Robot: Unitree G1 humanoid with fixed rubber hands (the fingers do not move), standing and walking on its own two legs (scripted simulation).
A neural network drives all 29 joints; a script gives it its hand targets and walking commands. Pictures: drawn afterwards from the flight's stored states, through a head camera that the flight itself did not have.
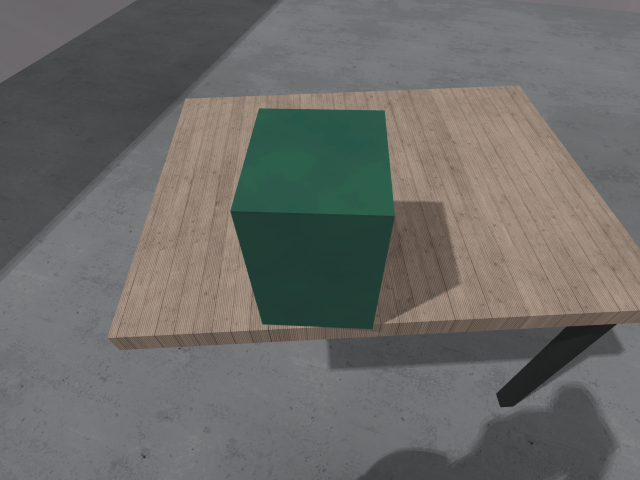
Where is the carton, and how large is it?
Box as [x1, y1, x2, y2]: [230, 108, 394, 328]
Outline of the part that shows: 259,108 230,211 262,323 372,328 394,217 384,110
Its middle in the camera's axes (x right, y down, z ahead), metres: +0.00 -0.02 +0.60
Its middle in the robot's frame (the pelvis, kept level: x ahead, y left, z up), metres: +0.45 +0.03 +0.02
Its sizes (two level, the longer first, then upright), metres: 0.207 0.183 0.275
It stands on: a table, 0.66 m high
